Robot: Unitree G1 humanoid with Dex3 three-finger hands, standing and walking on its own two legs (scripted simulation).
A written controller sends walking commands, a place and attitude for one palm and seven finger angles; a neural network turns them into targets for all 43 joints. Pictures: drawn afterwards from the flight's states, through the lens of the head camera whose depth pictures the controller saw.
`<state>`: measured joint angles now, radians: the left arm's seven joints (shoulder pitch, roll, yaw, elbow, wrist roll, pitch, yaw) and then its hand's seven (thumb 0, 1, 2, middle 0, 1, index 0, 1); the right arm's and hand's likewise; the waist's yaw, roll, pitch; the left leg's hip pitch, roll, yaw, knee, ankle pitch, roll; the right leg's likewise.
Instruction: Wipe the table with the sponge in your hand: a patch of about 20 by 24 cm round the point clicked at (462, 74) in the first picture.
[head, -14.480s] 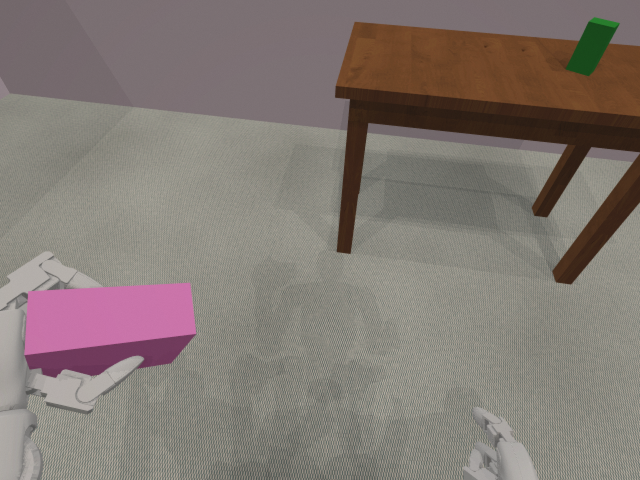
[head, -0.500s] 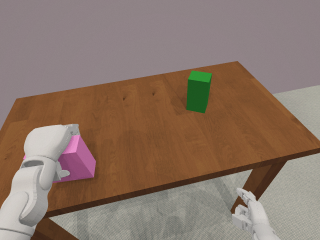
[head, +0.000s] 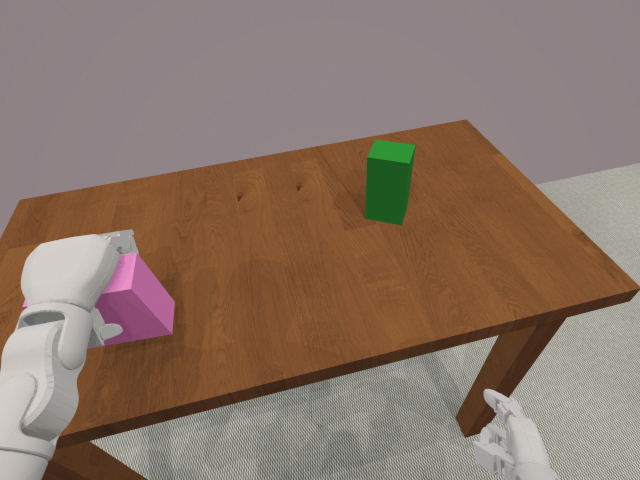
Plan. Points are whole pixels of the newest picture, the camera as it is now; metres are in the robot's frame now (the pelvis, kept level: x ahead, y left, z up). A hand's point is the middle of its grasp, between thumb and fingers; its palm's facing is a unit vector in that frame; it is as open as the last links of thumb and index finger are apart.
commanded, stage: move the sponge above the wiping area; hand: left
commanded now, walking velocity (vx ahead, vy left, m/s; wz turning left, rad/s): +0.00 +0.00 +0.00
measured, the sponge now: (117, 311) +0.26 +0.32 +0.07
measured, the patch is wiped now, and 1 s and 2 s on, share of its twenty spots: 0.00 0.00 0.00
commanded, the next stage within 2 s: lower the sponge onto the table in 1.54 s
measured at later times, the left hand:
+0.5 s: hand (93, 283) +0.26 +0.32 +0.13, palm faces +0.15 -0.02 -0.99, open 9.3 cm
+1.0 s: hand (70, 293) +0.25 +0.34 +0.13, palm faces +0.10 -0.01 -0.99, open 9.3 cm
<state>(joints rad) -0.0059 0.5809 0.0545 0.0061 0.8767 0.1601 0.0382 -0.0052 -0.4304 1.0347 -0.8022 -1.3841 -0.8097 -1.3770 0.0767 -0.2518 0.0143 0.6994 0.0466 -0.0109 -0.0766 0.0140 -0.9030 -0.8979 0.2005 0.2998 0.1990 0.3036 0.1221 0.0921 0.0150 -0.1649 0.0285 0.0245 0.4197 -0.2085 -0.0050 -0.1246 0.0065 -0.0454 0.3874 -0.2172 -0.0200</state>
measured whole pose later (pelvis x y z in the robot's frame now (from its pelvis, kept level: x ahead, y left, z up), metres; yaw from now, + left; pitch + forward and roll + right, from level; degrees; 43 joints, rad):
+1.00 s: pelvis +0.00 +0.00 +0.00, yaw +0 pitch -3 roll +0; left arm -0.01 0.59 0.08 0.02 0.85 0.33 0.01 -0.01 -0.43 1.04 -0.80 -1.39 -0.81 -1.38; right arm 0.06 -0.27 0.03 0.70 0.06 0.03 -0.06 0.01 -0.90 -0.90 0.20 0.30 0.20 0.30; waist 0.11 0.11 0.00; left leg -0.16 0.02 0.02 0.41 -0.20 0.00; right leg -0.12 0.00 -0.05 0.39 -0.22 -0.02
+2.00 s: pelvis +0.00 +0.01 +0.00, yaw +1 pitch -2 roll +0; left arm 0.03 0.55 -0.03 -0.02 0.86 0.40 -0.13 -0.01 -0.43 1.04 -0.80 -1.40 -0.81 -1.39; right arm 0.05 -0.30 0.04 0.66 0.07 0.04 -0.05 0.01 -0.90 -0.90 0.20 0.30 0.20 0.30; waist 0.11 0.12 0.01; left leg -0.17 0.00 0.01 0.40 -0.20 0.01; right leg -0.13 -0.02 -0.06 0.39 -0.22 0.00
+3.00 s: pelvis +0.00 +0.01 +0.00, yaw +1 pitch -2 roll -1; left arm 0.10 0.51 0.00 0.04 0.92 0.20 0.03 -0.01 -0.43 1.04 -0.80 -1.40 -0.81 -1.39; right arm 0.08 -0.26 0.01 0.69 0.05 0.02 -0.06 0.01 -0.90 -0.90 0.20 0.30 0.20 0.30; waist 0.12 0.09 0.00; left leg -0.19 0.01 0.01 0.44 -0.21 0.01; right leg -0.15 -0.01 -0.05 0.41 -0.23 -0.01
